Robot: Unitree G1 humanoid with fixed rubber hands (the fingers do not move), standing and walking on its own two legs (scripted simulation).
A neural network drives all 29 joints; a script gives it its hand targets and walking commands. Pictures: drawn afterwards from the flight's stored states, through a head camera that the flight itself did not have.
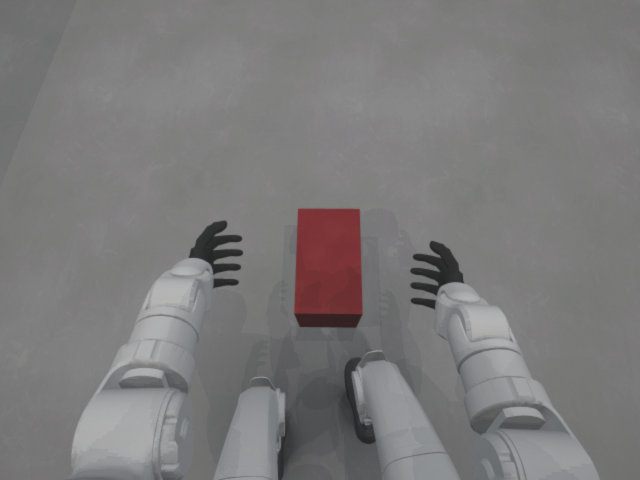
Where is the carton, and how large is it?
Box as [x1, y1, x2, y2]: [294, 209, 362, 327]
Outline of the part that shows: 298,209 294,313 300,326 355,327 362,314 359,209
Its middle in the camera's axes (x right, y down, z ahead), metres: +0.02 +0.09 +1.03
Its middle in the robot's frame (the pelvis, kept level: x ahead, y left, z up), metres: +0.52 -0.05 -0.57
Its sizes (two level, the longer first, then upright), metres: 0.267 0.157 0.207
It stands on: the floor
